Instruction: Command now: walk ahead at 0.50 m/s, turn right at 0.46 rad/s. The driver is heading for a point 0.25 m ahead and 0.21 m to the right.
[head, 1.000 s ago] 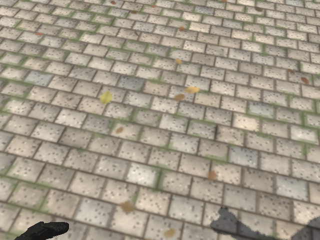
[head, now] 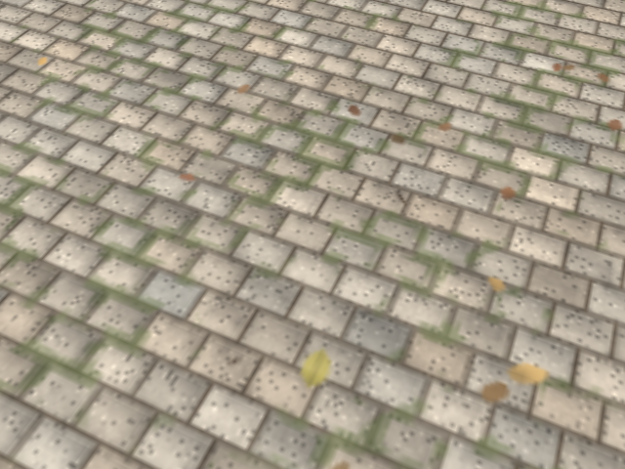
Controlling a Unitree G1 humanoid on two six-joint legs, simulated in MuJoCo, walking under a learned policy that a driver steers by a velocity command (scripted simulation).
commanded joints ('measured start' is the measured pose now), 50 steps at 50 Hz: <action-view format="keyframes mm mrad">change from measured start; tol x16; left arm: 1 -103 32 -3 -94 3 -11 -20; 5 -112 65 12 -137 2 -6 -36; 9 280 317 115 -58 -3 12 6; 16 36 110 35 -116 29 -31 5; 50 109 62 -3 152 27 52 58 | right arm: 1 -29 -166 -44 -47 15 -4 -10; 50 -284 -87 10 98 13 69 -7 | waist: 1 -7 75 74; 7 132 123 -72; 10 122 -175 -412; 14 72 18 -127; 29 65 -44 -97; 33 128 211 -204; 50 64 47 -82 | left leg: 1 -37 304 -50 -95 305 140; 7 58 298 26 329 921 67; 8 -75 252 43 572 818 24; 10 -670 -33 -210 1185 -394 -80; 11 -741 29 -302 1210 -340 -62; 24 -476 108 -240 498 210 -90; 29 -407 81 -241 321 167 -47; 32 -110 213 -367 241 833 52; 37 -174 169 -360 255 458 95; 50 -135 105 -291 268 376 64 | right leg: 1 2 -3 -32 -98 28 -26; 5 57 58 -111 -145 -143 -89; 8 572 181 -139 -220 -147 -181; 10 1050 -252 773 -435 -69 -465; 13 735 -155 322 -420 332 -316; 19 484 -66 85 -496 596 -277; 29 561 -69 92 -405 336 -208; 34 411 106 25 -272 -332 -20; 50 458 82 32 -388 -135 -39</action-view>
